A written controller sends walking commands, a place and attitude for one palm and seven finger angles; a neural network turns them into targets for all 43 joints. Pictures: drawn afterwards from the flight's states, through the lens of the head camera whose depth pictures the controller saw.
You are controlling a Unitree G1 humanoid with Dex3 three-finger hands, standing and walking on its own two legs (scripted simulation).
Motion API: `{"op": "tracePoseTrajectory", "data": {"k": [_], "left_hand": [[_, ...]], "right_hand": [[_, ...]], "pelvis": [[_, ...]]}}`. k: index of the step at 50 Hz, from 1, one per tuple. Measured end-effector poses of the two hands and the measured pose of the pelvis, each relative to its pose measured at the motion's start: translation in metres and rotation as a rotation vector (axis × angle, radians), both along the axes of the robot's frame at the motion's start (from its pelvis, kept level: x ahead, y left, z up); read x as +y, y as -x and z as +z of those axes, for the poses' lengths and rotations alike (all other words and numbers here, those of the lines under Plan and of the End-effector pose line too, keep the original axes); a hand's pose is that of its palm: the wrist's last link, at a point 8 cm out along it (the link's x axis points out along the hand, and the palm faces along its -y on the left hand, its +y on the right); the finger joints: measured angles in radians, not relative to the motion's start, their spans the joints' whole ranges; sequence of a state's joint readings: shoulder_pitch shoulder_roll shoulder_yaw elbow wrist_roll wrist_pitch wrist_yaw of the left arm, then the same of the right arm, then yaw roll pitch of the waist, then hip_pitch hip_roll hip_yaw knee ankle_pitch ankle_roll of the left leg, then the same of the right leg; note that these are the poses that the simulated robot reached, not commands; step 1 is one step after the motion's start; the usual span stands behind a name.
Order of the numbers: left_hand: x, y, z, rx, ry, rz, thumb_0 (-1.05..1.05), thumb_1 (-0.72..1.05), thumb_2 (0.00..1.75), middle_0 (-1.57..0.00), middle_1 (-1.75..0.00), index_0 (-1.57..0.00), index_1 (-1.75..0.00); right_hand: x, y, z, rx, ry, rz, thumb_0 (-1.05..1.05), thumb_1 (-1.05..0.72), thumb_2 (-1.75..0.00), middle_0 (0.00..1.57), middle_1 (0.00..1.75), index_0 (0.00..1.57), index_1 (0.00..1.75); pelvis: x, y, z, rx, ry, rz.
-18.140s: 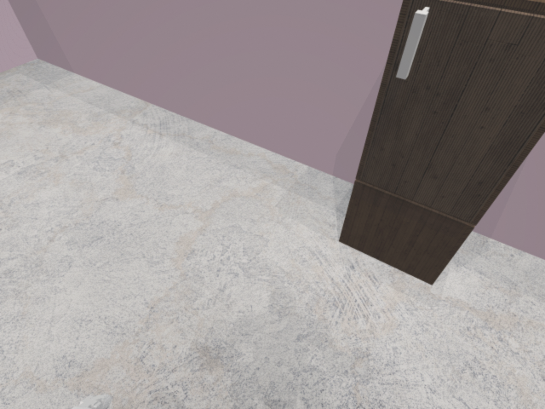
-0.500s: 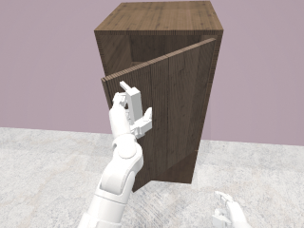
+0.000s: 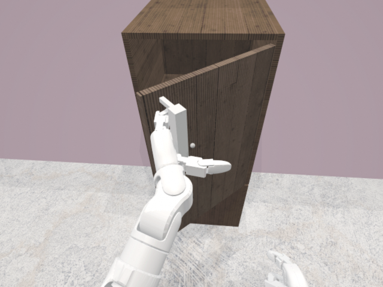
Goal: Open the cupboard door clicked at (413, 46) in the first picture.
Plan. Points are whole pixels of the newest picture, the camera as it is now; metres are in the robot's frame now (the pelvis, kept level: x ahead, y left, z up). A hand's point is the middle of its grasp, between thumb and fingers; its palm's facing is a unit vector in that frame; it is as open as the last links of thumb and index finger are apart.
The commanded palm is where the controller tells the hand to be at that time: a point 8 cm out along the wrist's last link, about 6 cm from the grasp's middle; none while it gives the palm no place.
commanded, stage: open thumb and fingers to let go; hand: left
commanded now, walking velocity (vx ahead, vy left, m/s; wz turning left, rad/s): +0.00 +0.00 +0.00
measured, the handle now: (173, 133) +0.38 +0.08 +0.16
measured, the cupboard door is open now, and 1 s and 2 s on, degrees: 42 44 44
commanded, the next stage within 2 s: slide the hand sideways off the handle in 0.06 s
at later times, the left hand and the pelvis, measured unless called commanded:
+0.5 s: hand (191, 159) +0.30 +0.03 +0.17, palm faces -0.12 -0.99 +0.04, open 16.3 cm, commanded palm +0.27 +0.08 +0.16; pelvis -0.02 +0.00 +0.00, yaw +0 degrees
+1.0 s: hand (162, 178) +0.26 +0.08 +0.16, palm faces -0.06 -1.00 +0.00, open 16.3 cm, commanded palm +0.23 +0.13 +0.16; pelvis +0.01 +0.00 +0.00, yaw -1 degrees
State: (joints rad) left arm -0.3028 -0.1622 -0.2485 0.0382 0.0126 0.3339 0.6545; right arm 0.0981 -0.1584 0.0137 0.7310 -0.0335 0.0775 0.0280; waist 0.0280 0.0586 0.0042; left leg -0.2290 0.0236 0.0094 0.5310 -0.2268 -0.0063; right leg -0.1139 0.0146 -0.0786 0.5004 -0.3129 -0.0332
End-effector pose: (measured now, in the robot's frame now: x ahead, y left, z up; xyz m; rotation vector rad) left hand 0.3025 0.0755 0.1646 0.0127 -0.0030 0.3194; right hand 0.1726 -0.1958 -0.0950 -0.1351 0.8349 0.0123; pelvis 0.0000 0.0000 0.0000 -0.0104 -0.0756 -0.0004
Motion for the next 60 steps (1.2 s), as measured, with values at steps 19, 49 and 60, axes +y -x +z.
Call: {"op": "tracePoseTrajectory", "data": {"k": [19, 49, 60], "left_hand": [[0.015, 0.01, -0.002, -0.04, -0.088, -0.458, -0.01, -0.5, 0.3, -0.22, -0.39, -0.16, -0.39], [0.055, 0.058, -0.007, -0.056, 0.01, -0.38, -0.01, -0.5, 0.3, -0.18, -0.32, -0.16, -0.31], [0.064, 0.066, -0.007, -0.043, -0.014, -0.376, -0.01, -0.5, 0.3, -0.19, -0.32, -0.16, -0.3]], "right_hand": [[-0.004, 0.009, 0.012, -0.068, 0.038, -0.017, 0.01, -0.9, -0.9, 0.2, 0.3, 0.2, 0.3], [-0.005, -0.025, 0.039, -0.164, 0.029, -0.002, 0.01, -0.9, -0.9, 0.2, 0.3, 0.2, 0.3], [-0.005, -0.045, 0.041, -0.212, 0.02, 0.02, 0.01, -0.9, -0.9, 0.2, 0.3, 0.2, 0.3]], "pelvis": [[0.001, 0.015, 0.001, -0.033, -0.004, 0.016], [-0.002, -0.005, 0.005, -0.019, -0.006, -0.024], [-0.007, -0.015, 0.003, -0.007, -0.01, -0.015]]}}
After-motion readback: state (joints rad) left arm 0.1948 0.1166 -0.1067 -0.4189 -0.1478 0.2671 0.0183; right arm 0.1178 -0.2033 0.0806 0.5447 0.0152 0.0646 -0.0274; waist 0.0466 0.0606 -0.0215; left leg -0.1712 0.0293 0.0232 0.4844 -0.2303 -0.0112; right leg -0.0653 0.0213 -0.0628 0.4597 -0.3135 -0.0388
